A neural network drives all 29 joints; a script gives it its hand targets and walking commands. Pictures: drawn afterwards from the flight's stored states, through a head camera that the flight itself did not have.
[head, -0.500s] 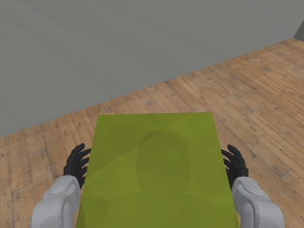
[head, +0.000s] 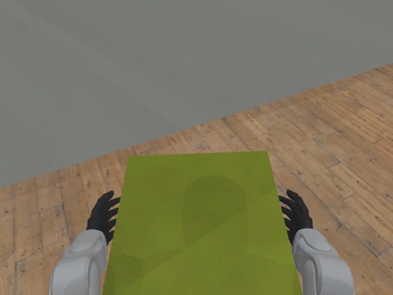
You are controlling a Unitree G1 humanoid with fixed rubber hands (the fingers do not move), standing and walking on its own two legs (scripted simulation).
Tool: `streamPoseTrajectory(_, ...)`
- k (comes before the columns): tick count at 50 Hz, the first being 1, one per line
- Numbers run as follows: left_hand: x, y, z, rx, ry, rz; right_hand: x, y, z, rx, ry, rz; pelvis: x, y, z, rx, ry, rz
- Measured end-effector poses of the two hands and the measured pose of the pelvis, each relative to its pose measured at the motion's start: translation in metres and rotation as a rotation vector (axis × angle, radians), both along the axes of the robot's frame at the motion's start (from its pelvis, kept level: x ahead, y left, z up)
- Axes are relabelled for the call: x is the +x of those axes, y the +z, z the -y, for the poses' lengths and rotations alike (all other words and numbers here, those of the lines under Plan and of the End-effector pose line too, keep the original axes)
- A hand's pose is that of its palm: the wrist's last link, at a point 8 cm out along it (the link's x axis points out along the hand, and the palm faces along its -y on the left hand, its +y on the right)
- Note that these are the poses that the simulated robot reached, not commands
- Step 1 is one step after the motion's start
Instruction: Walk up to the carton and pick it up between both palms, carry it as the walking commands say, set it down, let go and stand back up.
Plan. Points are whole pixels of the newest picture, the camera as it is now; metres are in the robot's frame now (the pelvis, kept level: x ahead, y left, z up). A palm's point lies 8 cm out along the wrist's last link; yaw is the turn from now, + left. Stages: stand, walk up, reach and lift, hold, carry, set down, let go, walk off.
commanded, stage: carry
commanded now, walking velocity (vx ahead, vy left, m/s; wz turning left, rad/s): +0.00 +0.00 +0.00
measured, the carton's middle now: (201, 237) +0.28 +0.00 -0.04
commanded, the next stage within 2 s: none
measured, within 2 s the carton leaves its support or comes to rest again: neither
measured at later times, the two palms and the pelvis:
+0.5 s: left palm (102, 269) +0.18 +0.17 +0.03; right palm (316, 267) +0.20 -0.20 +0.04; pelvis -0.05 -0.02 +0.00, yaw +0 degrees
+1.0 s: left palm out of the picture +0.12 +0.18 +0.10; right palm (339, 293) +0.15 -0.19 +0.10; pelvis -0.09 -0.01 +0.00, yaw +0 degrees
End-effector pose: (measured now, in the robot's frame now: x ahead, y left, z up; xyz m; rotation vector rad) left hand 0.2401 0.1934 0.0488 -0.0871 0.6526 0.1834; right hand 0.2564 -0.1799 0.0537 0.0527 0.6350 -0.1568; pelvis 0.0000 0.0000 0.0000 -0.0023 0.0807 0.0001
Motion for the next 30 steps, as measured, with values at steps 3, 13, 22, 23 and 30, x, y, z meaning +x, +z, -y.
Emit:
streamPoseTrajectory(3, 0.0, -0.002, 0.003, -0.001, -0.005, -0.002, 0.0, 0.0, 0.004, -0.001, -0.003, -0.001, 0.0, 0.0, 0.003, 0.003, 0.0, 0.002)
streamPoseTrajectory(13, -0.015, -0.006, 0.011, 0.007, -0.01, 0.006, -0.016, -0.005, 0.011, -0.002, -0.001, 0.007, -0.015, 0.0, 0.009, 0.013, 0.0, 0.017)
streamPoseTrajectory(22, -0.047, -0.014, 0.018, 0.01, -0.009, -0.007, -0.046, -0.014, 0.018, -0.013, 0.013, -0.004, -0.041, -0.002, 0.015, 0.023, 0.003, 0.063)
streamPoseTrajectory(23, -0.051, -0.015, 0.019, 0.01, -0.008, -0.013, -0.049, -0.015, 0.019, -0.013, 0.014, -0.011, -0.044, -0.002, 0.015, 0.023, 0.003, 0.067)
streamPoseTrajectory(30, -0.07, -0.015, 0.022, 0.014, -0.007, -0.008, -0.068, -0.017, 0.022, -0.013, 0.019, -0.005, -0.061, -0.001, 0.019, 0.028, 0.003, 0.088)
